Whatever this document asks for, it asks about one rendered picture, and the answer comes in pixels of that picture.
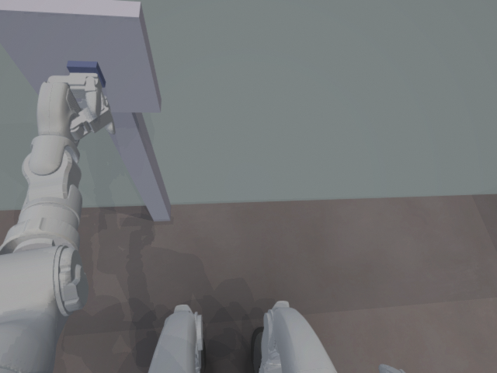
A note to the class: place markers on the panel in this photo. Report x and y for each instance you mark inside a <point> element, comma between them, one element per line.
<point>41,36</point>

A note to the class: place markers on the button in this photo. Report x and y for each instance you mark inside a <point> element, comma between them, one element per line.
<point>86,67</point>

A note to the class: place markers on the left robot forearm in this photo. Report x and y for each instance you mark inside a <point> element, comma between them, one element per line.
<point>51,212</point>

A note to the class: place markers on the right robot thigh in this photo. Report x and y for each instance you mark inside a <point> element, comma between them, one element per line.
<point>300,349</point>

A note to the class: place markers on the left robot thigh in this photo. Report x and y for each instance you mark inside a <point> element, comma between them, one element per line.
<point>180,339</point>

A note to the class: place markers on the left robot hand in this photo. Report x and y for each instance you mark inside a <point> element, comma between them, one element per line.
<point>57,107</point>

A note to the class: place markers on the left robot upper arm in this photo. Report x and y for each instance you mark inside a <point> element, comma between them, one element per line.
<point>39,290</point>

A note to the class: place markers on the robot thigh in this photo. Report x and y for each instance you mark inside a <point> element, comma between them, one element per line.
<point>300,349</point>
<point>180,339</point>

